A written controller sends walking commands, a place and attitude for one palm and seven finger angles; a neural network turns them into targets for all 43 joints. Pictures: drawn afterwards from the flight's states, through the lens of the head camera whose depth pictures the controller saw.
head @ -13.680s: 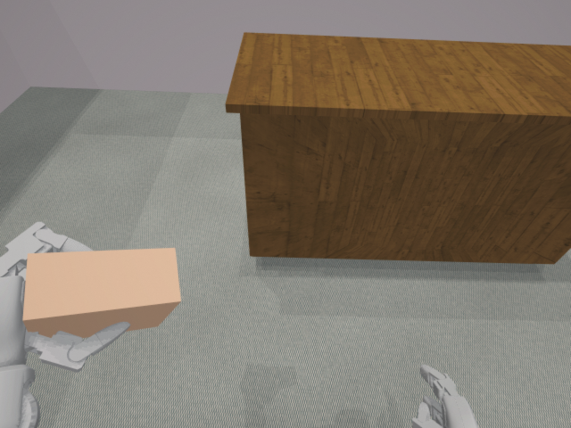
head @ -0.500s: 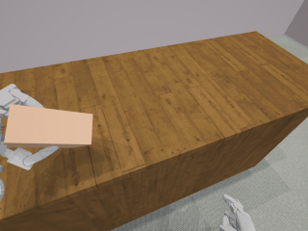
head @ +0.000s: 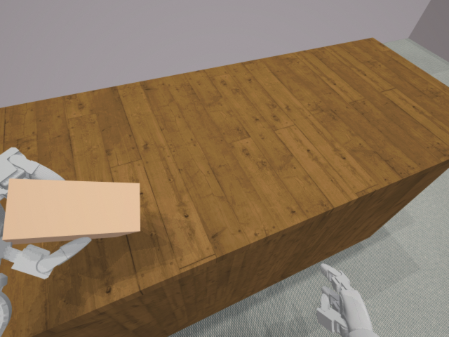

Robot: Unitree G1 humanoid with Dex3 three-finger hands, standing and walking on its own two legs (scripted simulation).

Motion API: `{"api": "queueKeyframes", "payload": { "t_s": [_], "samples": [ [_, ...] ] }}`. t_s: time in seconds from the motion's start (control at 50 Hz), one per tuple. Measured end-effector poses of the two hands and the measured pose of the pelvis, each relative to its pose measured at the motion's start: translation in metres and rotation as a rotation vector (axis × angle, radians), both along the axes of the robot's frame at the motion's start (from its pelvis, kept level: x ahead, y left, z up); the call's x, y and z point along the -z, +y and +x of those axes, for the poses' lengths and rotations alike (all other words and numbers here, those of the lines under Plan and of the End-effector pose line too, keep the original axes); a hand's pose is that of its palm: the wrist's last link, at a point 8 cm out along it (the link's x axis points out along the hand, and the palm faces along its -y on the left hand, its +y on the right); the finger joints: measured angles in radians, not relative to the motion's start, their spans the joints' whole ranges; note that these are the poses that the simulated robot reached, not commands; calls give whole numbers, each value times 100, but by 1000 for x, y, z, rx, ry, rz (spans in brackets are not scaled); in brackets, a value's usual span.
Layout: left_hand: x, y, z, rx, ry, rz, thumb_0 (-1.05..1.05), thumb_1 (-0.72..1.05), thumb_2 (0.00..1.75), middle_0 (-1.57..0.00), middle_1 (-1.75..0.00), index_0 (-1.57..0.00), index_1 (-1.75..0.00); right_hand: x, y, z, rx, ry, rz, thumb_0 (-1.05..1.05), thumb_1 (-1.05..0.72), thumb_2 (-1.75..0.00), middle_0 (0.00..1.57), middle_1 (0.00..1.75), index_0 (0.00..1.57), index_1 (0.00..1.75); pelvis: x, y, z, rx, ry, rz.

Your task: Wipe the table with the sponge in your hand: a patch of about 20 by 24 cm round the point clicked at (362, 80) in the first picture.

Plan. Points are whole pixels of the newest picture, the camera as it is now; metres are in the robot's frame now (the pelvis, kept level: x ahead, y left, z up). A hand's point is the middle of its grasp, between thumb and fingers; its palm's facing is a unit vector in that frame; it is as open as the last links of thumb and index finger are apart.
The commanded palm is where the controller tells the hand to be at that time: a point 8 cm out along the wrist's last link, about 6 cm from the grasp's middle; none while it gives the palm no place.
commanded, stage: come to a stop and stand still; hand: left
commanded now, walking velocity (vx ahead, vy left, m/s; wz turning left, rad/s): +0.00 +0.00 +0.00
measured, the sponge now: (93, 213) +0.24 +0.20 +0.15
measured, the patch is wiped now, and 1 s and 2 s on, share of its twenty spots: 0.00 0.00 0.00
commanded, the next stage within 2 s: look again from close up in 0.46 s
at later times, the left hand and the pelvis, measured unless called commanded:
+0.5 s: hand (45, 238) +0.19 +0.24 +0.17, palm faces +0.36 -0.86 -0.37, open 10.0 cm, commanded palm +0.14 +0.27 +0.18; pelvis -0.02 -0.01 +0.01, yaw -1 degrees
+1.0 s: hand (32, 223) +0.20 +0.25 +0.18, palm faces +0.39 -0.80 -0.46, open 10.0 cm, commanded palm +0.13 +0.26 +0.18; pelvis -0.03 -0.02 +0.00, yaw +0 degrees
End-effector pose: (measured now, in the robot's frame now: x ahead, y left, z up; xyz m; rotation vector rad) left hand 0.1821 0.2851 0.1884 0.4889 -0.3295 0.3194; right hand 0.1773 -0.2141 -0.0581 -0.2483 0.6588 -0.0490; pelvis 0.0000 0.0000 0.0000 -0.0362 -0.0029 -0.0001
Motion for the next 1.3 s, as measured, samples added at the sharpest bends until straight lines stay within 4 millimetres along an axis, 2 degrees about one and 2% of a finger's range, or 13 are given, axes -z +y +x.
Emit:
{"api": "queueKeyframes", "payload": {
  "t_s": [0.1, 0.22, 0.46, 0.62, 0.94, 0.98, 1.04, 1.08, 1.2, 1.3],
  "samples": [
    [8, 1, -7, -15, 42, -30, -1, -49, 102, -73, -133, -76, -133, -3, 6, 1, 1, -17, 22, 1, -91, -90, 20, 30, 21, 30, -2, -1, -4, 3, -3, 0],
    [20, 2, -16, -41, 81, -84, -1, -49, 102, -73, -133, -76, -133, -5, 2, -12, 12, -17, 8, 1, -91, -90, 20, 30, 21, 30, -4, -3, -11, 4, -15, 2],
    [10, -8, -25, -9, 42, -67, -1, -49, 102, -73, -133, -76, -133, -5, -19, -43, 69, -5, -18, 1, -91, -90, 20, 30, 21, 30, -5, -6, -22, 9, -26, 5],
    [14, -13, -29, -7, 71, -71, -1, -49, 102, -73, -133, -76, -133, -1, -25, -54, 88, 2, -8, 1, -91, -90, 20, 30, 21, 30, -6, -9, -25, 12, -29, 6],
    [12, -21, -30, -14, 83, -73, -1, -49, 102, -73, -133, -76, -133, -1, -25, -42, 67, -19, 10, 1, -91, -90, 20, 30, 21, 30, -7, -15, -24, 12, -31, 8],
    [-3, -9, -22, -10, 37, 54, -1, -50, 102, -73, -133, -76, -133, 0, -24, -41, 28, -7, -14, 1, -91, -90, 20, 30, 21, 30, -5, -18, -28, -1, -22, 2],
    [-13, 15, -12, -60, -45, 45, -1, -50, 102, -73, -133, -76, -133, 1, -23, -41, 4, 16, -13, 1, -91, -90, 20, 30, 21, 30, -4, -19, -31, 11, -17, 3],
    [-10, 16, -13, -69, -53, 3, -1, -50, 102, -73, -133, -76, -133, -1, -24, -41, 15, 1, -1, 1, -91, -90, 20, 30, 21, 30, -4, -16, -30, 22, -17, 7],
    [20, -11, -19, 45, 43, -67, -1, -50, 102, -73, -133, -76, -133, -4, -20, -41, 47, 2, -17, 1, -91, -90, 20, 30, 21, 30, -4, -4, -18, 22, -7, 11],
    [27, 4, -11, 17, 55, -54, -1, -50, 102, -73, -133, -76, -133, -2, -9, -32, 25, 36, -40, 1, -91, -90, 20, 30, 21, 30, -4, -2, -10, 2, -4, 10]
  ]
}}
